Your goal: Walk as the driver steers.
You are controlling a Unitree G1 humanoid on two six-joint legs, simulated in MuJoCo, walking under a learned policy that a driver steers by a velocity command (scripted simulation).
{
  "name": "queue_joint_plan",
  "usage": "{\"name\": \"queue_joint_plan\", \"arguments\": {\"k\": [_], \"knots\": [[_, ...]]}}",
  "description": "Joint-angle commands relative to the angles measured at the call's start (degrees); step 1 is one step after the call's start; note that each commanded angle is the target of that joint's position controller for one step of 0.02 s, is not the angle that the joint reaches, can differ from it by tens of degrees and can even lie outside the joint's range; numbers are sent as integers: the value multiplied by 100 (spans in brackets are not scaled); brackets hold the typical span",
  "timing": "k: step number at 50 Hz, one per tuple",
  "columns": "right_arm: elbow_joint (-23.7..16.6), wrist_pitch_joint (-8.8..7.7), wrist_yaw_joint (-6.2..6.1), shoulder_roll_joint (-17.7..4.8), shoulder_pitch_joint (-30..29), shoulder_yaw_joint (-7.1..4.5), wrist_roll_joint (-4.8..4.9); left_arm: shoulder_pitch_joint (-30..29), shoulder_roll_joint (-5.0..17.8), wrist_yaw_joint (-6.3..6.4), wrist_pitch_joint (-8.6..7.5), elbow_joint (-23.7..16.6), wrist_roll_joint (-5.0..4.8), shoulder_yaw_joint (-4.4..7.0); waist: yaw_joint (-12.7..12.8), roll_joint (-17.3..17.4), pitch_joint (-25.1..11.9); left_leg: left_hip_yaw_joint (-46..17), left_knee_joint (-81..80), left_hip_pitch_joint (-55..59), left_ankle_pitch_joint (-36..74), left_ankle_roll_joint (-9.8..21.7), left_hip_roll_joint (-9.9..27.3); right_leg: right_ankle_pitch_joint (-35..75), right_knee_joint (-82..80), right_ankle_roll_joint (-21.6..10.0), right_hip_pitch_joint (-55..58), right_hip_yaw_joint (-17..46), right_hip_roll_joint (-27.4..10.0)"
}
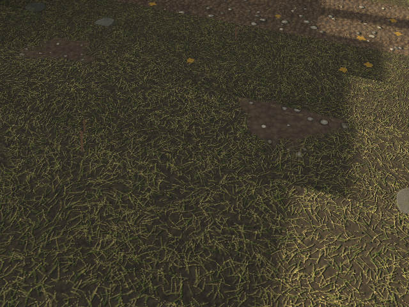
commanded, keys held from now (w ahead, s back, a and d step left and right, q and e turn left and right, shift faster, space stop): w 0.42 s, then w+e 0.58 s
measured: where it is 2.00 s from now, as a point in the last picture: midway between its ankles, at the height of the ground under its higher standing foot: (215, 200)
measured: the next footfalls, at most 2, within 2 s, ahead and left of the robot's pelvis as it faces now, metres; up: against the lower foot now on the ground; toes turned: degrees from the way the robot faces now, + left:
right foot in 0.24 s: +0.31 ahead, -0.14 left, +0.00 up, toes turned -1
left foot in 0.98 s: +0.79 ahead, +0.18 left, -0.17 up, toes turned -15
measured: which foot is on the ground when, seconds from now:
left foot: down 0.00-0.26, up 0.28-0.96, down 0.98-1.00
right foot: up 0.00-0.22, down 0.24-0.98, up 1.00-1.00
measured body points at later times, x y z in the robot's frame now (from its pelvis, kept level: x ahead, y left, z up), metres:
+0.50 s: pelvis +0.27 -0.07 +0.01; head +0.28 -0.07 +0.46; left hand +0.28 +0.18 -0.14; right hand +0.39 -0.34 -0.11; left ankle +0.36 +0.11 -0.66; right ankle +0.27 -0.14 -0.74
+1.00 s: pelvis +0.63 +0.06 -0.16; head +0.65 +0.08 +0.29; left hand +0.58 +0.35 -0.29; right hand +0.81 -0.22 -0.22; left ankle +0.76 +0.19 -0.90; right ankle +0.30 -0.13 -0.68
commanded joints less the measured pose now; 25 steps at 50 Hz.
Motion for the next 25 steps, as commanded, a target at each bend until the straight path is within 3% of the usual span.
{"name": "queue_joint_plan", "arguments": {"k": [1, 4, 5, 8, 10, 11, 12, 13, 14, 15, 16, 17, 18, 19, 20, 21, 22, 25], "knots": [[-247, -29, -148, -829, 165, -56, -28, -828, 15, -77, -23, -611, 47, -77, 10, 603, 820, -1028, -1041, -212, 2669, 520, 1315, 721, -1148, 99, -684, -68, -39], [-240, 19, -198, -923, 380, -58, 34, -1481, 6, -170, -21, -833, 5, -147, -172, 761, 979, -856, -1178, -256, 2433, 497, 1307, 1056, -1986, 126, -268, -289, 205], [-260, 23, -206, -934, 376, -50, 72, -1817, 74, -227, -47, -994, -3, -140, -219, 644, 1072, -838, -1223, -237, 2476, 479, 1331, 1108, -2272, 85, -225, -294, 255], [-232, 37, -196, -1039, 384, -96, 101, -2105, 121, -364, -122, -1206, -3, -162, -164, 799, 1035, -633, -1028, -16, 2875, 496, 1399, 844, -2766, -85, 375, -380, 420], [-276, 71, -136, -1221, 130, -171, 30, -1382, 371, -400, -124, -1072, -13, -73, 356, 971, 487, -511, -239, 220, 4707, 462, 1490, 292, -2534, -339, 1416, -447, 666], [-320, 94, -133, -1248, 1, -188, 66, -497, 596, -391, -123, -821, -12, 40, 819, 960, 41, -418, 645, 168, 5584, 379, 1390, 176, -2586, -501, 2471, -571, 905], [-370, 104, -116, -1297, -169, -182, 41, 616, 940, -351, -122, -528, -12, 185, 1375, 729, -471, -287, 2112, -623, 5299, 172, 1147, 498, -2747, -755, 4013, -179, 610], [-410, 24, -72, -833, 409, -62, -97, 1394, 1563, -273, -60, -383, 51, 292, 1177, -697, -1639, -45, 4458, -2091, 1786, -92, 428, 310, -2815, -1332, 5902, 1923, -948], [-306, -163, 55, -384, 941, 52, 151, 1619, 1359, -359, -91, -252, 48, 191, 954, -1669, -2550, -1041, 5843, -3348, -1368, -102, -286, -914, -4244, -2138, 6764, 4719, -1829], [-451, -274, 77, -884, 274, -109, 319, 1275, 889, -379, -81, -232, 44, 83, 986, -1026, -1559, -1132, 6188, -4037, -1127, -22, 127, -1163, -4509, -1838, 6098, 4184, -1557], [-771, -271, 21, -1070, -529, -154, 331, 629, 694, -371, -93, -331, 65, 17, 876, -625, -588, -773, 6098, -4175, -605, -8, 385, -504, -4551, -1587, 4976, 3097, -1355], [-886, -216, -58, -1083, -788, -191, 215, 48, 579, -418, -141, -464, 155, -50, 579, -3, -186, -697, 5738, -3705, -96, -14, 648, 368, -4682, -1429, 3776, 2329, -1124], [-896, -105, -129, -1015, -686, -248, 122, -286, 402, -450, -186, -499, 233, -92, 304, 17, -134, -714, 5337, -3228, 179, -15, 848, 659, -4775, -1291, 3090, 1774, -855], [-923, -2, -148, -941, -524, -257, 125, -396, 264, -458, -231, -465, 257, -141, 135, -36, -152, -792, 5028, -2788, 425, 29, 984, 654, -4963, -1233, 2687, 1494, -712], [-965, 68, -168, -869, -475, -271, 128, -328, 257, -444, -257, -390, 219, -148, 75, -94, -89, -791, 4706, -2685, 498, 34, 1055, 530, -5139, -1235, 2531, 1361, -635], [-1038, 112, -194, -857, -563, -283, 139, -200, 324, -404, -271, -290, 197, -148, 39, -117, 41, -781, 4397, -2720, 565, 15, 1109, 495, -5288, -1249, 2415, 1251, -616], [-1173, 136, -226, -914, -841, -299, 105, -53, 470, -324, -267, -238, 180, -134, 56, -194, 188, -730, 3984, -2854, 779, -34, 1151, 584, -5438, -1291, 2311, 1162, -581], [-1676, 74, -190, -1016, -1986, -312, -35, 475, 740, -106, -220, -45, 135, -79, 282, 10, 435, -663, 2498, -3423, 1808, -199, 1074, 835, -5530, -1221, 2655, 1117, -491]]}}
